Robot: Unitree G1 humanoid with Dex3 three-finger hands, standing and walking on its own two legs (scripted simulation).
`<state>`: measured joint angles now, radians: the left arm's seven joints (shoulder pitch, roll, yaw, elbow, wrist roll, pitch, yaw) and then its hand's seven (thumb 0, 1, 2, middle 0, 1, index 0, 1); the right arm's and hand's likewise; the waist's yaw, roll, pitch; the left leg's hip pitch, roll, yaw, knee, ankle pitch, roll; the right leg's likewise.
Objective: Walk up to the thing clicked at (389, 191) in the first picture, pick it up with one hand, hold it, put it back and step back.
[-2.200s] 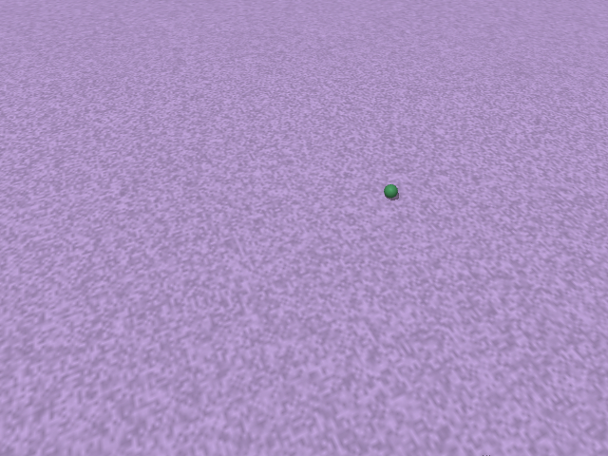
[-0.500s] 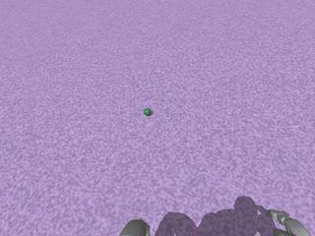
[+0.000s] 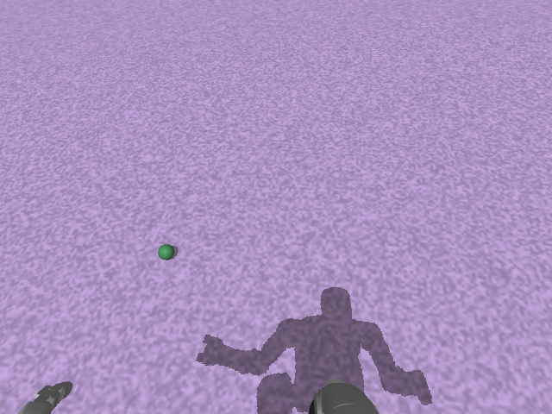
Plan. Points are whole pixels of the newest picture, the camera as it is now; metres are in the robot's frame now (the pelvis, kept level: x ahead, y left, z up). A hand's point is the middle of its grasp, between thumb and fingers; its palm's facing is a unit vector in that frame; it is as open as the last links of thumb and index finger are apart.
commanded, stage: walk up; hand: left
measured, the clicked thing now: (166, 252) +0.86 +0.40 -0.73
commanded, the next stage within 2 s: none
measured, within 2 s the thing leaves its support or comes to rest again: neither
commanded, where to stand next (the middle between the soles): +0.44 +0.56 m, yaw -53 degrees
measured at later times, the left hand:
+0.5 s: hand out of the picture +0.31 +0.53 -0.16, palm faces -0.27 -0.72 -0.63, open 7.4 cm
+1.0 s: hand out of the picture +0.50 +0.64 -0.13, palm faces -0.41 -0.66 -0.64, open 7.4 cm
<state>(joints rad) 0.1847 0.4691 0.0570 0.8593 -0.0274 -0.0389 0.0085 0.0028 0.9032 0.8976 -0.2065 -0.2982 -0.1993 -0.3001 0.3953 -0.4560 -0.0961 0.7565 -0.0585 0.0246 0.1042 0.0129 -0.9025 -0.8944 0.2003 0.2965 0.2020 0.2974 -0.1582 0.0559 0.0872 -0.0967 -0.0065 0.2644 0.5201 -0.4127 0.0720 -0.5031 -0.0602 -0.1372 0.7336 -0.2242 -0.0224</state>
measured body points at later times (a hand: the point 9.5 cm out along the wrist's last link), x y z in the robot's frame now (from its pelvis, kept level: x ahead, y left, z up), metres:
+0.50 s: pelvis +0.18 +0.21 -0.05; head +0.21 +0.19 +0.39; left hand +0.32 +0.57 -0.13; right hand +0.21 -0.16 -0.13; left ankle +0.25 +0.33 -0.73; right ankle +0.12 -0.02 -0.69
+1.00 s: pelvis +0.27 +0.40 -0.04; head +0.29 +0.34 +0.40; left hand +0.52 +0.67 -0.09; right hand +0.22 +0.05 -0.16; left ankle +0.39 +0.56 -0.67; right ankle +0.26 +0.20 -0.73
